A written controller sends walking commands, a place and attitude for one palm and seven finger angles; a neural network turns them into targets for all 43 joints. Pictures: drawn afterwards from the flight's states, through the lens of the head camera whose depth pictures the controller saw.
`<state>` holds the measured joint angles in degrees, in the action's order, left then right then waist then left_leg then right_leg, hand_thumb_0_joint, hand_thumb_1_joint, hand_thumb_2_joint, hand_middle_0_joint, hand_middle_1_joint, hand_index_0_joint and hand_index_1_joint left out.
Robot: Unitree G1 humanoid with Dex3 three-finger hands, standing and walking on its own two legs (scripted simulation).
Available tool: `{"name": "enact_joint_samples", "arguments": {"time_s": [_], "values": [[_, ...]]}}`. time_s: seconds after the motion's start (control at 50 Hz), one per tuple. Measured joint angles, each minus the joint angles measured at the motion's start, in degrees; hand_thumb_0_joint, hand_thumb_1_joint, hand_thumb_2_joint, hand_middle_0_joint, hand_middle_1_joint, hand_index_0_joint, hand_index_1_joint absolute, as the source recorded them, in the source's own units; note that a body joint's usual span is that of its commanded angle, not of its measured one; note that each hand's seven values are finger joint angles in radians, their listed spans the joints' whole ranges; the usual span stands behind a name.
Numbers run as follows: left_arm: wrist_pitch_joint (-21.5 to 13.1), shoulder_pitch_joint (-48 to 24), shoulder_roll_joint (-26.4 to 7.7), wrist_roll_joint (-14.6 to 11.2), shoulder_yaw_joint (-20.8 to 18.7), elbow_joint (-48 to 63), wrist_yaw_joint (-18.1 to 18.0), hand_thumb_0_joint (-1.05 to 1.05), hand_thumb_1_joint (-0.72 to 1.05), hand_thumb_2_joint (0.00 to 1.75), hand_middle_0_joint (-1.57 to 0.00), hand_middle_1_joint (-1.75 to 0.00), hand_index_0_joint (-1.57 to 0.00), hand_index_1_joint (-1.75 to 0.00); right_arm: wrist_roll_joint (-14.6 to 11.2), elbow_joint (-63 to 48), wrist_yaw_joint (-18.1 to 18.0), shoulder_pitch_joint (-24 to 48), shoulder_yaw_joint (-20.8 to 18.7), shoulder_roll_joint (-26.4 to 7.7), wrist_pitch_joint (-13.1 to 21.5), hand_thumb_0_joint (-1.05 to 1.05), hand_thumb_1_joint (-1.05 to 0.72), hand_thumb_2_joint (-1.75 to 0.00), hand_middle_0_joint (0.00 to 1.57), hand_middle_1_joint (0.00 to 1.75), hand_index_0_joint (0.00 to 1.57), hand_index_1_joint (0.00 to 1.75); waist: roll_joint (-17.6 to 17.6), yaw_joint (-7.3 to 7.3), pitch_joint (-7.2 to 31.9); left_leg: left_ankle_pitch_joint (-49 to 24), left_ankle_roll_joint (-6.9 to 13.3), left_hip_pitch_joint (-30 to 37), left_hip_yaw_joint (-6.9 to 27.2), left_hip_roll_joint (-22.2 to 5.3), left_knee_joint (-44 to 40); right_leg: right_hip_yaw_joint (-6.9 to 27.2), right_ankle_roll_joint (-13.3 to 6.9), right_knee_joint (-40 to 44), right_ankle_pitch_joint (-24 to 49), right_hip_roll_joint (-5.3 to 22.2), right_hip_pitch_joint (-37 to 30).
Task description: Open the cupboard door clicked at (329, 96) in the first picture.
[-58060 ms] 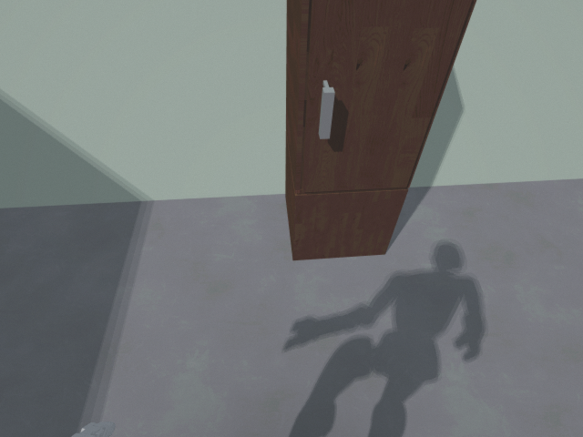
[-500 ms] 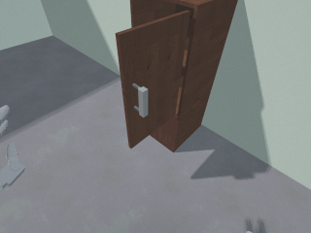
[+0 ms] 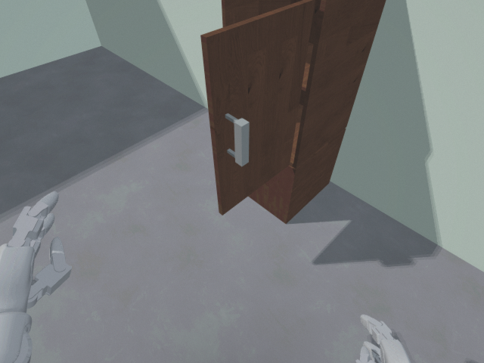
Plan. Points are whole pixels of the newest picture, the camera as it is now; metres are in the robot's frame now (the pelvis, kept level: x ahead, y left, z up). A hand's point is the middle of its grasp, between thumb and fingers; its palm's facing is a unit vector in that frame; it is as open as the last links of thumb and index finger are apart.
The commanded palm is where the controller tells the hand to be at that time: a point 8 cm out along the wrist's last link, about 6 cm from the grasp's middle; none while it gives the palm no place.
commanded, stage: let the arm hang, fingers relaxed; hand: left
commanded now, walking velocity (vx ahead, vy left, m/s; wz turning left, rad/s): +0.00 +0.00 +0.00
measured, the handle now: (235, 139) +0.66 +0.07 -0.01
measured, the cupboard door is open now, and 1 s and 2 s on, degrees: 88 88 88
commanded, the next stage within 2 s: look to check the result in 1.04 s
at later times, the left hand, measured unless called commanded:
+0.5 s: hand out of the picture -0.11 +0.20 -0.16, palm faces +0.03 -0.98 -0.22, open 7.3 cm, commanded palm none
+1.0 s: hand out of the picture +0.06 +0.19 -0.15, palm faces -0.01 -0.96 -0.27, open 7.4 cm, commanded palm none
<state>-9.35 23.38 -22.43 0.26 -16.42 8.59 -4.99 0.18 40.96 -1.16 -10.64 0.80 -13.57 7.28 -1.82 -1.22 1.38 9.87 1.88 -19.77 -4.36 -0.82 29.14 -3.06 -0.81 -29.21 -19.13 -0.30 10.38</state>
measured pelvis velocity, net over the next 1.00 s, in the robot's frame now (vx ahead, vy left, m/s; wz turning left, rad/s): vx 0.00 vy -0.01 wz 0.01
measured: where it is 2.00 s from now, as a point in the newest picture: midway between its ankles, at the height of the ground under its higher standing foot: outside the picture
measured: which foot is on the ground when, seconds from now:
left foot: down 0.00-1.00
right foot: down 0.00-1.00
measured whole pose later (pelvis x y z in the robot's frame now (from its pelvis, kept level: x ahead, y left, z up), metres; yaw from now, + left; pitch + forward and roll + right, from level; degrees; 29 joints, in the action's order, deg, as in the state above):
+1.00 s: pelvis +0.00 -0.01 +0.01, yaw +1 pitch -2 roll +0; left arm -0.9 9.7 -13.1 0.9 -0.3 -63.6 -0.8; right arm 1.2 64.8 -0.8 -9.9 -0.7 -13.9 -0.4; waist -1.1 1.4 -2.2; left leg 6.2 0.9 -13.1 -3.3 -0.4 21.3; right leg -4.0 -1.9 -22.3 -16.5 -0.5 3.9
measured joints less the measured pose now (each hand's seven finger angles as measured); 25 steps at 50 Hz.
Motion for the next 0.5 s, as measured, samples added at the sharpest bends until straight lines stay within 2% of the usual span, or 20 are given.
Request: {"name": "enact_joint_samples", "arguments": {"time_s": [0.08, 0.16, 0.2, 0.24, 0.3, 0.38, 0.5], "values": [[8.67, -8.60, 3.40, 1.53, 9.45, -28.60, 3.88, 0.00, 0.90, 0.90, -0.20, -0.30, -0.20, -0.30, 0.89, 5.36, 1.48, 4.41, 0.12, -2.42, -4.89, 0.01, -0.90, -0.90, 0.20, 0.30, 0.20, 0.30, -2.07, 1.06, -0.52, -0.02, 0.75, -2.18, 0.45, 0.82, 2.13, -0.59, 0.44, -3.57, -1.09, 0.92, 2.49], [12.03, -9.23, 8.01, 1.68, 15.58, -49.25, 5.11, 0.01, 0.90, 0.90, -0.20, -0.30, -0.20, -0.30, 1.27, 9.11, 1.76, 4.02, 0.04, -1.56, -7.27, 0.01, -0.90, -0.90, 0.20, 0.30, 0.20, 0.30, 0.09, 2.83, -2.34, -0.31, 0.50, -1.06, 0.65, 0.79, 1.80, -0.79, 0.03, -3.06, -0.91, 0.83, 1.23], [12.59, -8.36, 10.46, 1.42, 17.37, -56.42, 5.22, 0.01, 0.90, 0.90, -0.20, -0.30, -0.20, -0.30, 1.38, 11.30, 1.55, 2.71, 0.06, -0.97, -7.98, 0.01, -0.90, -0.90, 0.20, 0.30, 0.20, 0.30, 1.67, 3.09, -3.43, -0.61, 0.42, -0.15, 0.74, 0.69, 1.00, -0.85, 0.07, -1.99, -0.40, 0.66, 0.22], [12.69, -7.30, 11.90, 1.28, 17.36, -62.04, 4.31, 0.01, 0.93, 0.90, -0.20, -0.30, -0.20, -0.30, 1.37, 13.84, 1.17, 0.98, 0.05, -0.28, -8.50, 0.00, -0.90, -0.90, 0.20, 0.30, 0.20, 0.30, 2.96, 2.76, -4.30, -1.22, 0.37, 0.58, 0.96, 0.53, -0.23, -1.03, 0.10, -0.30, 0.48, 0.38, -0.73], [12.12, -5.24, 11.81, 0.95, 17.13, -67.72, 4.54, 0.01, 0.96, 0.90, -0.21, -0.30, -0.21, -0.30, 1.25, 17.63, 0.66, -1.83, -0.08, 0.65, -9.19, 0.00, -0.90, -0.90, 0.20, 0.30, 0.20, 0.30, 3.82, 1.83, -5.27, -2.31, 0.23, 1.36, 1.46, 0.45, -2.17, -1.50, -0.07, 2.40, 1.88, 0.07, -1.97], [11.29, -2.46, 11.44, 0.74, 16.83, -72.59, 4.68, 0.01, 0.95, 0.90, -0.20, -0.30, -0.21, -0.30, 0.95, 21.51, 0.19, -4.68, -0.52, 1.51, -9.72, 0.01, -0.90, -0.90, 0.20, 0.30, 0.20, 0.30, 3.21, 0.99, -5.92, -3.34, 0.31, 2.11, 1.76, 0.64, -4.06, -1.82, -0.06, 4.71, 3.06, 0.07, -2.99], [10.79, -0.71, 10.48, 0.65, 16.28, -76.07, 4.21, 0.01, 0.92, 0.90, -0.20, -0.30, -0.21, -0.30, 0.73, 23.87, -0.13, -6.13, -1.12, 2.45, -9.57, 0.01, -0.90, -0.90, 0.20, 0.30, 0.20, 0.30, 1.41, 1.09, -6.04, -3.86, 0.52, 3.04, 1.50, 0.95, -5.23, -1.60, 0.04, 5.27, 3.34, 0.37, -3.56]]}}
